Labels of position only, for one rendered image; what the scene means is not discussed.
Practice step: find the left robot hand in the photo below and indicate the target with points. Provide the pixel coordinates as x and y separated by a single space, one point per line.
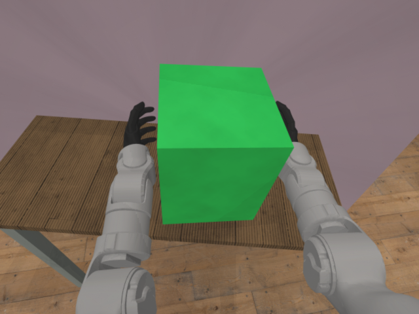
133 133

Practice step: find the right robot forearm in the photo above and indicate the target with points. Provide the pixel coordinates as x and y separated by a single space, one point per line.
311 199

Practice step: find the table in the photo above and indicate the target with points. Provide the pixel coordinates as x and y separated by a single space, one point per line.
57 177

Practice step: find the left robot forearm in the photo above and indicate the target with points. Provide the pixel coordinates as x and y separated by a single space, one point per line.
125 240

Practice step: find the robot left upper arm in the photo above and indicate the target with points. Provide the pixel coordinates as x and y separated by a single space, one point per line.
118 291

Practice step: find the carton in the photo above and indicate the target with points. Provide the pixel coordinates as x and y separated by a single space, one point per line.
221 142

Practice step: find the right robot hand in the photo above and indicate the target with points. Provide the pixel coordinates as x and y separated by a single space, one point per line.
288 121

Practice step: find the robot right upper arm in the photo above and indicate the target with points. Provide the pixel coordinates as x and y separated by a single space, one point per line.
348 270

